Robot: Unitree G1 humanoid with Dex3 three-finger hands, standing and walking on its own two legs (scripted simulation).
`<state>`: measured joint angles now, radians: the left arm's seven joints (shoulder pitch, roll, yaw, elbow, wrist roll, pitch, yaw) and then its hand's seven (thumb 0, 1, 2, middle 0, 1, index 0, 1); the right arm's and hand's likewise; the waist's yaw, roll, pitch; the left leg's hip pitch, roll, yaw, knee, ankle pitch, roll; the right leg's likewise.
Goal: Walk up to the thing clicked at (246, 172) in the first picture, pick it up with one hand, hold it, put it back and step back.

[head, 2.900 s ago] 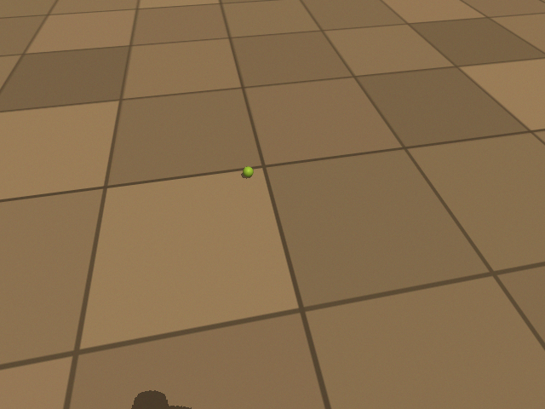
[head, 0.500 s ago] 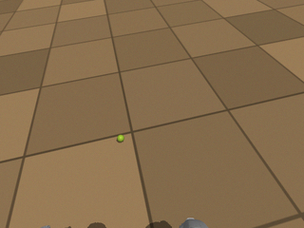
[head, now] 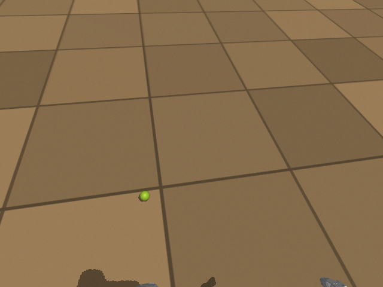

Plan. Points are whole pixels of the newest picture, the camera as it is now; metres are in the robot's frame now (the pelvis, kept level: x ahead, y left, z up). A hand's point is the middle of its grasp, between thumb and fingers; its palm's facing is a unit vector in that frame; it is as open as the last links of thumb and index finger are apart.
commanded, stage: walk up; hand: left
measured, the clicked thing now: (144, 195) +0.68 +0.24 -0.73
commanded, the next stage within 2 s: none
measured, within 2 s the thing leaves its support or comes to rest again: neither
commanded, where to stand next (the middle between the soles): +0.31 +0.00 m, yaw +0 degrees
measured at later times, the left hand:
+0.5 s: hand (96, 246) +0.23 +0.23 -0.11, palm faces -0.04 -0.90 -0.43, open 7.4 cm
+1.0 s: hand (99, 224) +0.30 +0.25 -0.15, palm faces -0.07 -0.94 -0.33, open 7.4 cm
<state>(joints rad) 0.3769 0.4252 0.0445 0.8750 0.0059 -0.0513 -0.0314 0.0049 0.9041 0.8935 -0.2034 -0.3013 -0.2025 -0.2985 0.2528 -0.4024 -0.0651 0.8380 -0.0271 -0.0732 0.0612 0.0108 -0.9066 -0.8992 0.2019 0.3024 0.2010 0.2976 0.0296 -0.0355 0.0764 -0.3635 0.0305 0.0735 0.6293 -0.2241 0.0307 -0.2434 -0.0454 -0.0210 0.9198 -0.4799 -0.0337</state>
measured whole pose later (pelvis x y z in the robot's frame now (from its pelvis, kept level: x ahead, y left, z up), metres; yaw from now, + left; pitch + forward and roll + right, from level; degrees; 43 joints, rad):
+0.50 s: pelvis +0.15 -0.04 +0.00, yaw -1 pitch -4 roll +2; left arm 0.28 0.38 0.05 0.86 0.01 -0.09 -0.04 0.00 0.90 0.89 -0.20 -0.30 -0.20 -0.30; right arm 0.34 -0.43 -0.05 0.86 -0.01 -0.01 0.04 0.01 -0.91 -0.90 0.20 0.30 0.20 0.30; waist 0.00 0.06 0.09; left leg -0.34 0.02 0.01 1.04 -0.47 0.04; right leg -0.33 -0.05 -0.04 0.61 -0.22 -0.03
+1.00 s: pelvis +0.23 -0.01 +0.00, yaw -1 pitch -2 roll +0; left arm 0.25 0.40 0.02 0.94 0.00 -0.02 -0.01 0.00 0.91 0.89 -0.20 -0.30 -0.20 -0.30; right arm 0.23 -0.36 -0.02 0.90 -0.03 -0.04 0.02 0.01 -0.90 -0.90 0.21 0.30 0.20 0.30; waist -0.01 -0.05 0.09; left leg -0.34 0.04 0.04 0.60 -0.23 0.01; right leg -0.35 -0.04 -0.01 0.79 -0.47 -0.03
